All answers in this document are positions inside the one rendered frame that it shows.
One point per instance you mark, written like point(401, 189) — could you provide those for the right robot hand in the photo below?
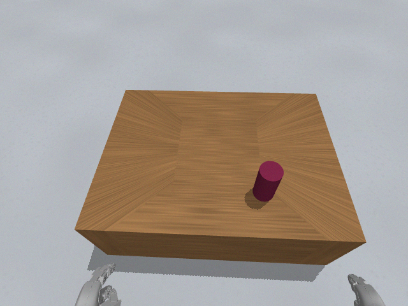
point(366, 295)

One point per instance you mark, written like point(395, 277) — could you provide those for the left robot hand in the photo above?
point(91, 293)

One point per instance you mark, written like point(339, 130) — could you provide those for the can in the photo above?
point(267, 181)

